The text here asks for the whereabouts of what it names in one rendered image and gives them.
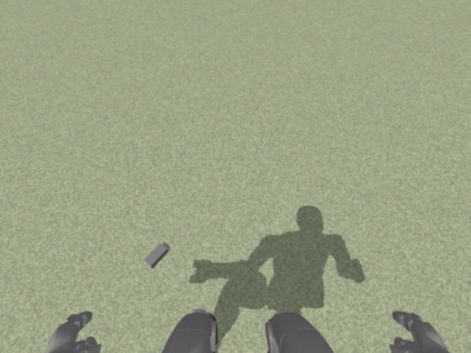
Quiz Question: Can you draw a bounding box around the left robot hand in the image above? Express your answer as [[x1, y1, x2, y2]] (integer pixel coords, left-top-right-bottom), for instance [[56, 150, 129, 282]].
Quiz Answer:
[[46, 311, 102, 353]]

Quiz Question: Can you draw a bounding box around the small box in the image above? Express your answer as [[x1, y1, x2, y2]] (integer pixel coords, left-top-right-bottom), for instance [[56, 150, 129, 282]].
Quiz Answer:
[[144, 243, 169, 268]]

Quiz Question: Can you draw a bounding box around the right robot hand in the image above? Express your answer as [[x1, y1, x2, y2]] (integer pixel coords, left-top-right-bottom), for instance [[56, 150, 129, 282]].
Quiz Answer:
[[389, 311, 448, 353]]

